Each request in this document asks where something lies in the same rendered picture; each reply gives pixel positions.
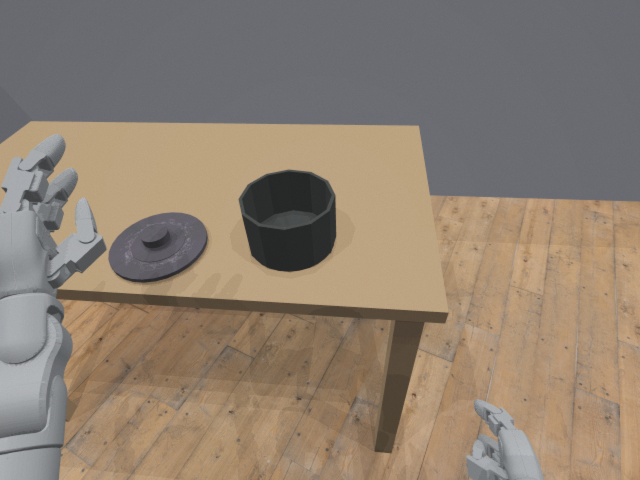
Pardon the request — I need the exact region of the table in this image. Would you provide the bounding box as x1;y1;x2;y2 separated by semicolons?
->
0;121;449;453

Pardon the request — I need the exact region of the knob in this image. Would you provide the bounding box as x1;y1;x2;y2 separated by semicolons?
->
140;224;170;248

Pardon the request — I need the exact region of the robot left hand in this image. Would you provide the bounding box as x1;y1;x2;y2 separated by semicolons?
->
0;134;107;300

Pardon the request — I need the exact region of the lid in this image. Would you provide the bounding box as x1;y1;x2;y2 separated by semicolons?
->
108;212;208;283

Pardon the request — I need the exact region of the pot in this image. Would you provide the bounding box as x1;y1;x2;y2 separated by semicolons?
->
239;170;336;272

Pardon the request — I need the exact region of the robot right hand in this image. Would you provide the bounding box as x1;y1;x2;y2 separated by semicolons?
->
466;399;544;480

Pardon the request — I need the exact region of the robot left forearm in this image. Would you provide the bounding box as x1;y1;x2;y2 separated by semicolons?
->
0;293;73;480

